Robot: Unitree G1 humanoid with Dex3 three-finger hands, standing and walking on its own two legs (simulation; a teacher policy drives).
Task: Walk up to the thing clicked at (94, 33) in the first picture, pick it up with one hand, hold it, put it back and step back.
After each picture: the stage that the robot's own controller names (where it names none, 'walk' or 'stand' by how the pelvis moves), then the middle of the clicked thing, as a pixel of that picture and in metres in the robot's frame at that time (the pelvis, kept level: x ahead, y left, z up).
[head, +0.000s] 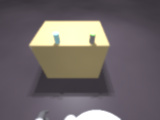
stand; (92, 37) +0.85 -0.02 +0.00
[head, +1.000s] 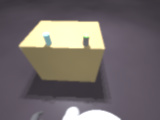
walk; (85, 39) +0.75 +0.08 +0.03
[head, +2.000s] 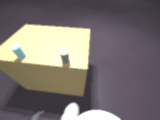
stand; (64, 56) +0.49 +0.24 +0.02
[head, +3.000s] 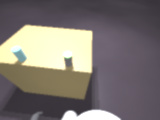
stand; (68, 59) +0.47 +0.18 +0.02
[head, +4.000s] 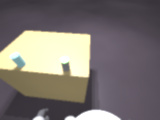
stand; (65, 64) +0.44 +0.20 +0.00
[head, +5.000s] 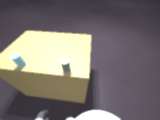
stand; (65, 65) +0.43 +0.20 +0.00
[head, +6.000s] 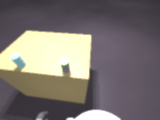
stand; (65, 65) +0.43 +0.20 +0.00
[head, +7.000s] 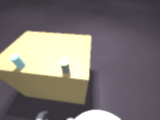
stand; (65, 66) +0.42 +0.20 +0.00
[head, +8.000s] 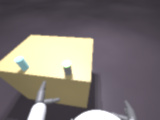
rise first; (67, 68) +0.42 +0.20 +0.00
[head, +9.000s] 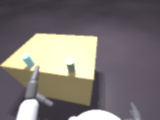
go down; (70, 65) +0.44 +0.19 +0.00
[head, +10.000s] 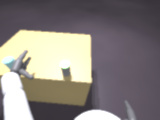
go down; (65, 68) +0.40 +0.17 +0.01
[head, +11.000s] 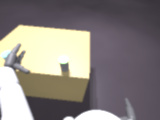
approach; (64, 64) +0.43 +0.18 +0.02
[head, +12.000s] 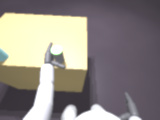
close; (58, 55) +0.44 +0.19 +0.06
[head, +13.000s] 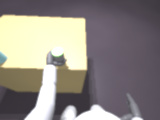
lift; (59, 57) +0.43 +0.18 +0.06
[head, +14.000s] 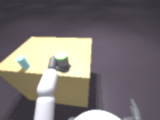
lift; (63, 62) +0.33 +0.16 +0.19
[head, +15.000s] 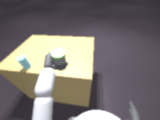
hold; (59, 60) +0.32 +0.18 +0.20
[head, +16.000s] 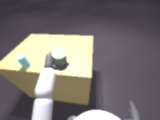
hold; (60, 60) +0.32 +0.18 +0.20
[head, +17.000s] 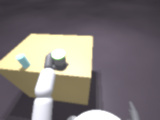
hold; (60, 61) +0.32 +0.18 +0.19
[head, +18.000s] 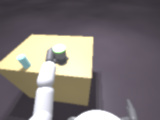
crouch; (60, 55) +0.36 +0.19 +0.20
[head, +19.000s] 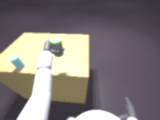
lower; (57, 47) +0.44 +0.21 +0.19
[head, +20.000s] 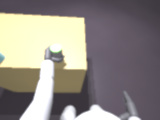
lower; (57, 53) +0.46 +0.19 +0.07
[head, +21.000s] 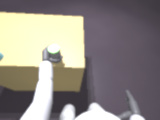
lower; (55, 54) +0.45 +0.20 +0.07
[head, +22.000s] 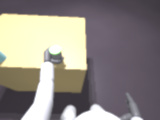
lower; (56, 55) +0.45 +0.20 +0.06
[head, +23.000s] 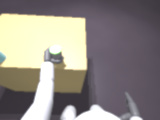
lower; (57, 55) +0.45 +0.20 +0.06
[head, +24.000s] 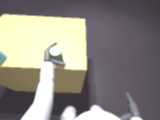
withdraw; (57, 56) +0.44 +0.19 +0.06
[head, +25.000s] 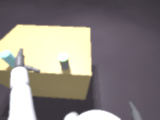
sink last; (64, 62) +0.42 +0.18 +0.04
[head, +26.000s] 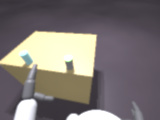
stand; (69, 62) +0.45 +0.20 +0.02
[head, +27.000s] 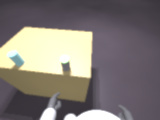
stand; (65, 63) +0.43 +0.19 +0.02
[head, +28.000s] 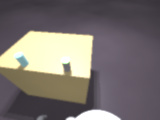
stand; (66, 64) +0.45 +0.20 +0.00
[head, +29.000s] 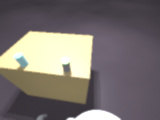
stand; (66, 65) +0.44 +0.20 +0.00
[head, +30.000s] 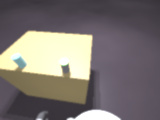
stand; (65, 66) +0.43 +0.20 +0.00
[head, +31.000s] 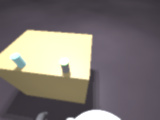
stand; (65, 65) +0.42 +0.20 +0.00
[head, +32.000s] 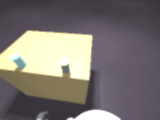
stand; (65, 66) +0.42 +0.20 +0.00
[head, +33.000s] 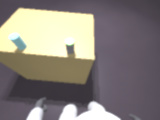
walk; (70, 46) +0.53 +0.16 +0.01
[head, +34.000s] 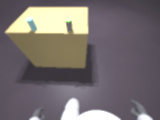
walk; (69, 24) +0.86 +0.27 +0.03
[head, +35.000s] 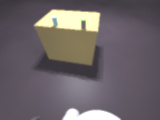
stand; (83, 23) +1.10 +0.15 +0.02
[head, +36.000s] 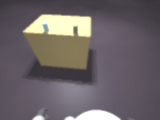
stand; (75, 28) +1.03 +0.20 +0.00
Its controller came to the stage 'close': yes
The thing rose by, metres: 0.22
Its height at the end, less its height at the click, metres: +0.00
